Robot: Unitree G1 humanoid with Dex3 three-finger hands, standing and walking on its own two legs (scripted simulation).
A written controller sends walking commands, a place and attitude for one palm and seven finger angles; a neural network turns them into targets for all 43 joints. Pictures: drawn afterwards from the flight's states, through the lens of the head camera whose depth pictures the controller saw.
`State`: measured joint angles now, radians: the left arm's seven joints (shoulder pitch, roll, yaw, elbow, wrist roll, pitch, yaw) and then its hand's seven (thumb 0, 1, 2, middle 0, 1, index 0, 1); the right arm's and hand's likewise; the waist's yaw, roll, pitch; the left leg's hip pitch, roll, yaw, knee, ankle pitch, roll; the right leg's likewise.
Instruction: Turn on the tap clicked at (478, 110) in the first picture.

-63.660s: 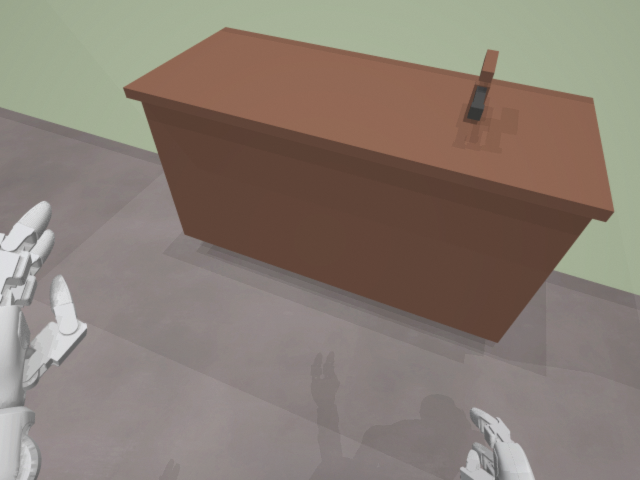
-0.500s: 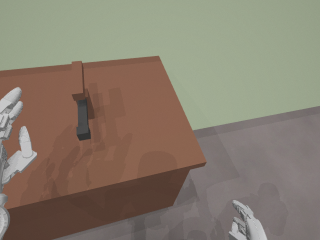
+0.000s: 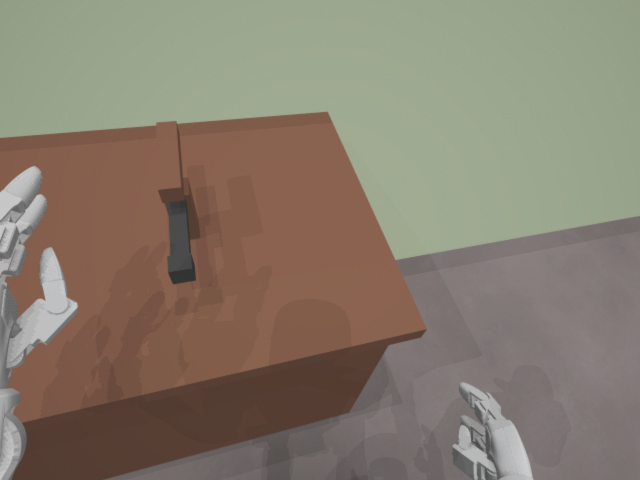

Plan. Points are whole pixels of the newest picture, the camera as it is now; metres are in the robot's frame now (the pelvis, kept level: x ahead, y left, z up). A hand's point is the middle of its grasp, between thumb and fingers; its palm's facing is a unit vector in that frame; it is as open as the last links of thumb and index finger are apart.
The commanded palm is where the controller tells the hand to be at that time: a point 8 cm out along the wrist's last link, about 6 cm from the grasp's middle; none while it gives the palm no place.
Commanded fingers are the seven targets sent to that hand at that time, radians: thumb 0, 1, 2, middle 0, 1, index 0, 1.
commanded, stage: look again from close up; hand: left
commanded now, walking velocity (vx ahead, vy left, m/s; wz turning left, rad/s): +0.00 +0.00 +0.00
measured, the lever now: (181, 268) +0.34 +0.21 +0.05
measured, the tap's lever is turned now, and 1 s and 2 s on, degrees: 0 0 0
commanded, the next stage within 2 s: shuffle to correct the standing spot in 0.24 s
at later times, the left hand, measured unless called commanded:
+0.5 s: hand (78, 311) +0.22 +0.24 +0.16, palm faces +0.37 -0.86 -0.36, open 7.4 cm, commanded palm +0.16 +0.27 +0.18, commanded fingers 0.00 0.90 0.90 -0.20 -0.30 -0.20 -0.30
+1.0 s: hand (172, 323) +0.22 +0.16 +0.16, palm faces +0.32 -0.87 -0.38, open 7.4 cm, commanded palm +0.16 +0.20 +0.18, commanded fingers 0.00 0.90 0.90 -0.20 -0.30 -0.20 -0.30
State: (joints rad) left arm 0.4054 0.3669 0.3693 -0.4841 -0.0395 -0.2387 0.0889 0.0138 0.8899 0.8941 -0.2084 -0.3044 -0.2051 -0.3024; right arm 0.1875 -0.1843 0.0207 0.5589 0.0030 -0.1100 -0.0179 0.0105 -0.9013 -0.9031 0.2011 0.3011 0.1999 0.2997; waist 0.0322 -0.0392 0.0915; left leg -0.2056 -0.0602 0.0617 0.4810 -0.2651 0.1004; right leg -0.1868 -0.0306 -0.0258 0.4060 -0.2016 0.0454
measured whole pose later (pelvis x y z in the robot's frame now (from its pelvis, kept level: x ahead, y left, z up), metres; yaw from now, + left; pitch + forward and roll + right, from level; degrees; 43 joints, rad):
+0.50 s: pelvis -0.01 -0.01 +0.00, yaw -1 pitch -1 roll -2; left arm 0.40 0.37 0.37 -0.46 -0.04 -0.24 0.09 0.01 0.89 0.89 -0.21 -0.30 -0.21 -0.30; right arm 0.21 -0.18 0.01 0.57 0.01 -0.11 -0.02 0.01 -0.90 -0.90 0.20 0.30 0.20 0.30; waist 0.03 -0.04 0.09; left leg -0.20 -0.06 0.07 0.46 -0.25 0.09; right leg -0.19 -0.03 -0.02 0.41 -0.19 0.04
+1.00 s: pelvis -0.01 -0.08 +0.00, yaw -1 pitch +0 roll -1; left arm 0.45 0.37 0.38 -0.52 -0.09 -0.18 0.07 0.01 0.89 0.89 -0.21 -0.30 -0.21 -0.30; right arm 0.20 -0.21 -0.02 0.55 0.01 -0.09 -0.03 0.01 -0.90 -0.90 0.20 0.30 0.20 0.30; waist 0.01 -0.01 0.08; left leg -0.27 0.05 0.03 0.55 -0.28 0.00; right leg -0.25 0.07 -0.06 0.47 -0.22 -0.06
